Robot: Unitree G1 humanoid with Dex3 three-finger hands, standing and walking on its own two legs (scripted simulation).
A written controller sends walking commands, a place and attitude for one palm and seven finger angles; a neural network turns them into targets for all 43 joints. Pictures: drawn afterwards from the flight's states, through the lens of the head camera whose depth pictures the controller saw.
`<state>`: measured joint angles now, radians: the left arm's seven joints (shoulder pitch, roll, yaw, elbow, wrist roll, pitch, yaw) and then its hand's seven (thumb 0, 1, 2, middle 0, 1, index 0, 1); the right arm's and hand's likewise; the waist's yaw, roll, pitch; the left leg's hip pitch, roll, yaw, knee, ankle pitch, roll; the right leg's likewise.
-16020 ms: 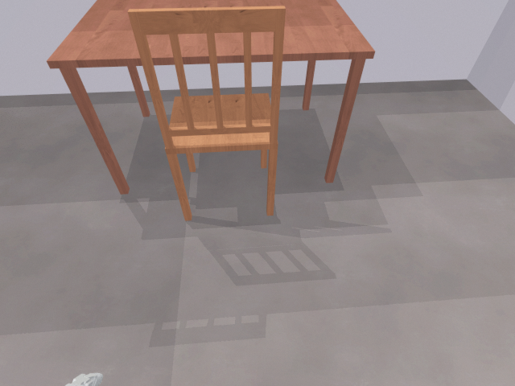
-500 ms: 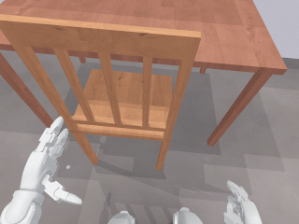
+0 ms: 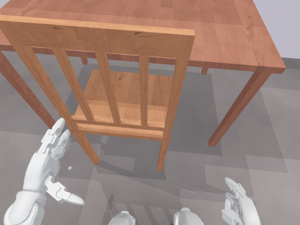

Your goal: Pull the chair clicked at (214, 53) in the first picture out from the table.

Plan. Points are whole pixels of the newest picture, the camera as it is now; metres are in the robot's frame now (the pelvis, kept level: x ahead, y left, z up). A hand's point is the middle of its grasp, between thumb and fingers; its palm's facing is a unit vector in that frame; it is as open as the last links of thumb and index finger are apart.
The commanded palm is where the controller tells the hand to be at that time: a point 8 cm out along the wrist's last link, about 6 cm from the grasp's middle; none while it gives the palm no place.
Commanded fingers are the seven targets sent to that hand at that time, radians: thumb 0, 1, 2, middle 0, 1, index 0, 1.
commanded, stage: aim the fingers beside a spindle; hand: left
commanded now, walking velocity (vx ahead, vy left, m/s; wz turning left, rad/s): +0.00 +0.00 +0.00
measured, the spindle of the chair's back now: (110, 93) +0.49 +0.15 +0.02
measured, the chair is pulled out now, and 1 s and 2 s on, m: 0.00 0.00 0.00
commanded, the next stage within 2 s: push the fingers through the gap in 1.90 s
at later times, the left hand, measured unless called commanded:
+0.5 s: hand (84, 155) +0.29 +0.19 +0.01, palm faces -0.07 -1.00 -0.05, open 16.9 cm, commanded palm +0.27 +0.23 +0.02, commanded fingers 0.00 -0.50 0.30 -0.06 -0.08 -0.06 -0.08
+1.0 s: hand (101, 146) +0.32 +0.16 +0.00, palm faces -0.09 -1.00 -0.05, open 16.9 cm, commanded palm +0.31 +0.21 -0.01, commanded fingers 0.00 -0.50 0.30 -0.06 -0.08 -0.06 -0.08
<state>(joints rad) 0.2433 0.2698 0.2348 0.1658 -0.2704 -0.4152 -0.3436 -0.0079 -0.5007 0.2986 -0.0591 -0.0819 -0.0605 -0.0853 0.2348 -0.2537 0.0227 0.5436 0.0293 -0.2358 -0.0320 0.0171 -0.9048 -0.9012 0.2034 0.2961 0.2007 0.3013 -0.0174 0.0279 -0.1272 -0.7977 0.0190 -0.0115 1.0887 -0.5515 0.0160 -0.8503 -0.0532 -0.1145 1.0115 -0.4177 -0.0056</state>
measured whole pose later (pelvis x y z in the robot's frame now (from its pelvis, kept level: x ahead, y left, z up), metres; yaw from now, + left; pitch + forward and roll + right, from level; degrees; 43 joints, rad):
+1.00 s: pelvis -0.01 +0.00 -0.03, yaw -1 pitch +20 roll -1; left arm -0.09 0.21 0.14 0.39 -0.18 -0.45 -0.22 -0.01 -0.50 0.30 -0.06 -0.08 -0.06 -0.09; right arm 0.22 -0.26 0.01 0.56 0.01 -0.15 0.00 0.02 -0.91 -0.90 0.20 0.30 0.20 0.30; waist -0.04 0.03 -0.14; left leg -0.98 0.01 0.01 1.21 -0.59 0.02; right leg -1.05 -0.06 -0.09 1.15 -0.45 0.00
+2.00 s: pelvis -0.02 +0.00 -0.04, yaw -1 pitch +22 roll -1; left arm -0.20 0.20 0.13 0.49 -0.15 -0.50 -0.17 -0.01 -0.50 0.30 -0.06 -0.08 -0.06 -0.09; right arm 0.21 -0.26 0.00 0.55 0.01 -0.10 0.01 0.01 -0.91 -0.90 0.20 0.30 0.20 0.30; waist -0.04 0.03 -0.15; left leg -1.06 0.01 0.01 1.27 -0.60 0.02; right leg -1.13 -0.06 -0.08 1.21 -0.46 -0.01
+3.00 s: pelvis -0.01 +0.01 -0.04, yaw -2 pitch +25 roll -2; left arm -0.62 0.27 0.26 0.91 -0.08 -0.55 -0.13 -0.01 -0.50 0.30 -0.06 -0.08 -0.06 -0.09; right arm 0.28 -0.26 0.01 0.62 -0.02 -0.02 0.03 0.01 -0.91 -0.90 0.20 0.30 0.20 0.30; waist -0.11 0.03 -0.15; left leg -1.12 0.02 0.02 1.28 -0.60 0.03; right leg -1.19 -0.06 -0.07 1.20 -0.44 0.01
